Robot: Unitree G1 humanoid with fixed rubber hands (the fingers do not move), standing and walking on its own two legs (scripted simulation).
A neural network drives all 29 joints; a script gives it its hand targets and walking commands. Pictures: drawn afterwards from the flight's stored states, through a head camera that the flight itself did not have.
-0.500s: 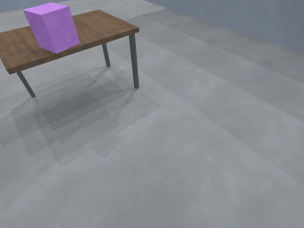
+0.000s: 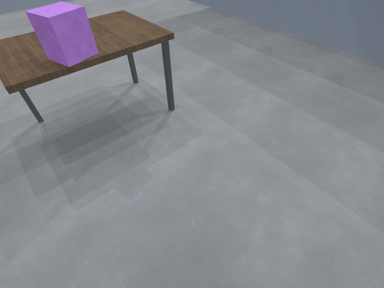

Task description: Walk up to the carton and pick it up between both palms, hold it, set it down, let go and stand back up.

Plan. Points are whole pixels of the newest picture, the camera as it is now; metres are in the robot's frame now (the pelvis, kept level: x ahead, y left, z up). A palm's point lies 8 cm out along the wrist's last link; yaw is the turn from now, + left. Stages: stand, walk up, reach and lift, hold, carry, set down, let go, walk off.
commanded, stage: stand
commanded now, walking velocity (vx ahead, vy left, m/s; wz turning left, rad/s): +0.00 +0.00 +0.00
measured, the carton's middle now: (65, 34) +1.41 +0.71 +0.00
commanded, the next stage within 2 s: walk up in 0.28 s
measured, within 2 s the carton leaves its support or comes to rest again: neither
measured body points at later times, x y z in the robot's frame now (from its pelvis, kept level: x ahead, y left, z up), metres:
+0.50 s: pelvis +0.02 +0.00 +0.00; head +0.02 -0.01 +0.45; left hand +0.11 +0.29 -0.12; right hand +0.09 -0.31 -0.13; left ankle +0.00 +0.13 -0.75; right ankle +0.01 -0.12 -0.75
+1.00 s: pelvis +0.12 +0.08 -0.03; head +0.10 +0.11 +0.41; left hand +0.18 +0.42 -0.13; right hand +0.29 -0.22 -0.10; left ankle +0.13 +0.22 -0.75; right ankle +0.15 -0.01 -0.70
